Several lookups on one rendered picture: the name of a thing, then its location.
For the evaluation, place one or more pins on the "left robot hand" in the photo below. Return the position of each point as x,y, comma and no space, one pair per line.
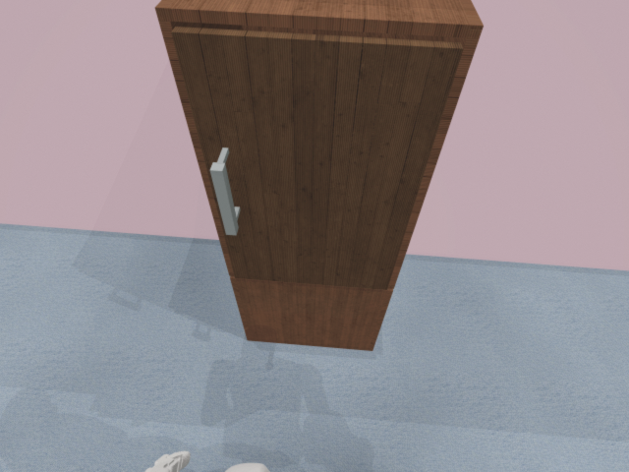
171,463

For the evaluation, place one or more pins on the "cupboard door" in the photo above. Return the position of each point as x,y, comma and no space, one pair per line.
329,137

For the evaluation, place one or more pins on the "handle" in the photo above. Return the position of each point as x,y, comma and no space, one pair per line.
220,180

